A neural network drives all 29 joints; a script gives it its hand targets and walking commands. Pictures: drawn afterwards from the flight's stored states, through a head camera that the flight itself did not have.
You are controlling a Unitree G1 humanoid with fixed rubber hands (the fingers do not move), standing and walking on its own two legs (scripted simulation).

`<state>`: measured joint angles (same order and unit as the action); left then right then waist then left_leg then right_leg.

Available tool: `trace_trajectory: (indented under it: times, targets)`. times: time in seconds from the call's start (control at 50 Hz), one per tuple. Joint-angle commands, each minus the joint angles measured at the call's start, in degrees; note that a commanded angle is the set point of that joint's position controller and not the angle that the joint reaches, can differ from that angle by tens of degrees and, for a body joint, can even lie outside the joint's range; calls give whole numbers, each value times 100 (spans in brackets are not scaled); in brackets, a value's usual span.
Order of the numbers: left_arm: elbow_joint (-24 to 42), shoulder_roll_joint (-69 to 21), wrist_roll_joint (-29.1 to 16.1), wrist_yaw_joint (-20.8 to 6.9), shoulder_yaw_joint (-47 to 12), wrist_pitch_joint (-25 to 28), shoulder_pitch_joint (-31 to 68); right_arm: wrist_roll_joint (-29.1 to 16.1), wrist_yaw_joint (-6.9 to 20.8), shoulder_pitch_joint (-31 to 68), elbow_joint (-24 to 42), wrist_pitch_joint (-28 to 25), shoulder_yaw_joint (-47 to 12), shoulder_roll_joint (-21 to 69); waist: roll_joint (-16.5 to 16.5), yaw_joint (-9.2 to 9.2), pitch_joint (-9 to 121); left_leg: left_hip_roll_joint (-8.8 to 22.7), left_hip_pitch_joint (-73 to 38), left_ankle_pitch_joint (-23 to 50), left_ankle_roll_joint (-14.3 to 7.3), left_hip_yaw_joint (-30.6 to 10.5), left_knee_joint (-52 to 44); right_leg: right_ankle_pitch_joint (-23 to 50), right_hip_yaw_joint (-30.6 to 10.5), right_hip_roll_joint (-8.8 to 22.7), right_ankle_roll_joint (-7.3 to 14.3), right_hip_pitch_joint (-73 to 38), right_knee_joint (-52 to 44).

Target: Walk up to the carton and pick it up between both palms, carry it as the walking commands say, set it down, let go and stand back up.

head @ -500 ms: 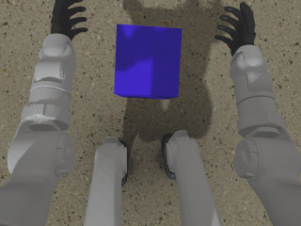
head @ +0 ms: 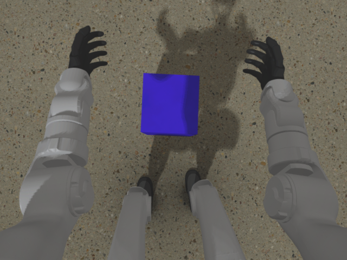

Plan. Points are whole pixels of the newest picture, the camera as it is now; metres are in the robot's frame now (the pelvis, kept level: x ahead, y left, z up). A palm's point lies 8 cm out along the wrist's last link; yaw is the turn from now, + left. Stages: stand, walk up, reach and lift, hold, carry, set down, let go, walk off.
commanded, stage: set down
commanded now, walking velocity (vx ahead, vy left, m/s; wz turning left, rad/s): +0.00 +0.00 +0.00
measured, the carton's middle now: (169, 109) +0.48 -0.03 -0.53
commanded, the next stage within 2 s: let go in 0.12 s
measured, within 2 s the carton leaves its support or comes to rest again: neither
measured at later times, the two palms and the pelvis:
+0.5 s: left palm (52, 123) +0.39 +0.19 -0.03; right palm (304, 122) +0.36 -0.24 -0.03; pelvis +0.05 +0.00 +0.07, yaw -1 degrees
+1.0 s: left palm out of the picture +0.25 +0.24 +0.05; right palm (337, 207) +0.24 -0.22 +0.05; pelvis +0.08 +0.01 +0.12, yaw -1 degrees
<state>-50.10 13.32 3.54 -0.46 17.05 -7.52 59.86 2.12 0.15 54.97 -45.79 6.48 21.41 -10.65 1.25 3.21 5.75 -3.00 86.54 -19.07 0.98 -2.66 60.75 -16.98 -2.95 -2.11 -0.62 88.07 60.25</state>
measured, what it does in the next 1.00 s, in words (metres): rises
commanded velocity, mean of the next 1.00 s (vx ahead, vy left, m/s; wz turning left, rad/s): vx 0.00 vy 0.00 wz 0.00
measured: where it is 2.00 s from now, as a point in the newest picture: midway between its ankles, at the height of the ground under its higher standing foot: (170, 203)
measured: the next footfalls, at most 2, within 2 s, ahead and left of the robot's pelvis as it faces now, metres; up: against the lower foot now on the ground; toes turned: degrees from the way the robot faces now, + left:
none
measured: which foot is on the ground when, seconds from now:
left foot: down 0.00-1.00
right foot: down 0.00-1.00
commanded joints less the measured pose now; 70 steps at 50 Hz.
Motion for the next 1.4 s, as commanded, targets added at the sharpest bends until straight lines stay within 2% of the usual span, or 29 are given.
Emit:
trace_trajectory:
  times: [0.0,0.12,0.2,0.24,0.28,0.34,0.42,0.54,0.62,0.7,0.84,0.98,1.06,1.2,1.38]
  targets:
    - [341,371,187,-36,119,173,1157,194,17,1013,402,-178,123,-403,9,83,4440,-153,-2350,1162,109,355,-667,1648,447,-121,-232,-3128,-575]
    - [463,347,488,61,227,223,572,389,34,438,557,-243,126,-417,0,60,5121,-175,-2932,1947,157,349,-732,2501,436,-163,-189,-3785,-677]
    - [1278,144,518,267,33,195,-357,419,181,-472,1249,-209,-117,-560,110,36,6191,-182,-3942,2994,185,282,-715,3302,405,-188,-153,-4464,-603]
    - [1838,20,450,363,-126,146,-930,392,293,-994,1649,-159,-318,-658,154,50,6429,-177,-4477,3364,173,229,-810,3451,362,-197,-141,-4679,-703]
    - [2272,-31,370,369,-270,120,-1475,331,364,-1536,1952,-119,-506,-671,79,69,6159,-174,-4569,3222,145,221,-1019,3506,271,-174,-126,-5030,-910]
    - [2568,-7,247,290,-390,182,-2170,195,423,-2191,2144,-133,-748,-574,-167,-11,5357,-178,-4033,2631,85,261,-1418,3631,90,-76,-113,-5943,-1177]
    - [2423,-62,118,160,-580,367,-3086,-5,452,-3033,2021,-303,-916,-463,-218,-84,4241,-105,-4143,2165,27,225,-1851,3242,30,5,-120,-6225,-1622]
    - [2049,-52,-32,95,-819,625,-4221,-97,470,-4253,1767,-590,-1129,-531,-213,-134,2640,5,-4915,1633,74,140,-2427,2328,105,45,-130,-6193,-2324]
    - [2152,21,-106,37,-948,771,-5128,-158,437,-5104,1953,-734,-1305,-536,-151,-209,2155,14,-5781,1701,80,78,-2791,2164,131,42,-94,-6565,-2670]
    - [2544,146,-192,-28,-1044,881,-5957,-210,392,-5812,2256,-801,-1463,-546,-52,-243,1631,44,-6607,1902,85,62,-3156,2134,152,17,-40,-7115,-3042]
    - [2968,196,-319,-186,-1285,800,-6745,-263,373,-6504,2546,-676,-1590,-612,47,-235,497,103,-7494,1933,66,53,-3816,1918,232,-36,8,-7865,-3646]
    - [3027,346,-358,-311,-1354,428,-7026,-174,424,-6601,2634,-306,-1683,-648,-31,-328,-595,187,-7607,1182,13,84,-4187,1137,291,-67,-12,-8352,-3857]
    - [3051,374,-320,-356,-1317,245,-6996,-92,426,-6544,2699,-107,-1648,-696,-63,-333,-925,198,-7732,1043,3,109,-4174,951,307,-74,-10,-8495,-3850]
    - [3130,392,-309,-357,-1286,94,-7025,-113,387,-6616,2817,138,-1669,-755,-96,-323,-984,133,-7990,1471,-47,154,-3986,1306,264,-107,-22,-8608,-3786]
    - [3036,488,-297,-167,-1270,232,-7111,-117,131,-6442,2828,565,-1905,-597,-36,-365,-537,113,-8114,1990,-112,160,-3621,1774,146,-46,-1,-8439,-3539]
